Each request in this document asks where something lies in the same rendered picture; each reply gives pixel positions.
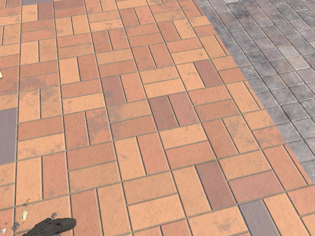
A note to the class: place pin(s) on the left robot hand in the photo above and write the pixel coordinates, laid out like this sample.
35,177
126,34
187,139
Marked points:
51,227

